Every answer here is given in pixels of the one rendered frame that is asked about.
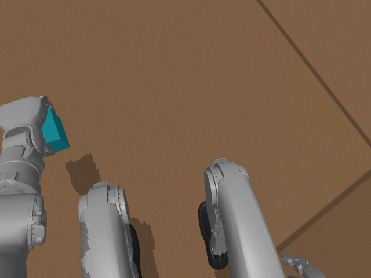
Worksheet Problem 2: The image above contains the left robot hand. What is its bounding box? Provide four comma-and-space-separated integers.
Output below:
0, 96, 56, 156

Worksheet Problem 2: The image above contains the left robot arm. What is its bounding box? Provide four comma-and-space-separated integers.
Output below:
0, 123, 47, 278

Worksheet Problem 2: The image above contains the right robot hand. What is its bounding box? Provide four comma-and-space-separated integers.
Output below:
281, 254, 326, 278

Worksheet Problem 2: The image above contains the small box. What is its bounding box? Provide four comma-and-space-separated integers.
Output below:
41, 108, 70, 152

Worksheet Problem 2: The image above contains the right robot foot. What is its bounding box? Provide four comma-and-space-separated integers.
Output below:
198, 201, 228, 270

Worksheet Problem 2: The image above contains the left robot foot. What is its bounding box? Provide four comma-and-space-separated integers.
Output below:
129, 224, 142, 278

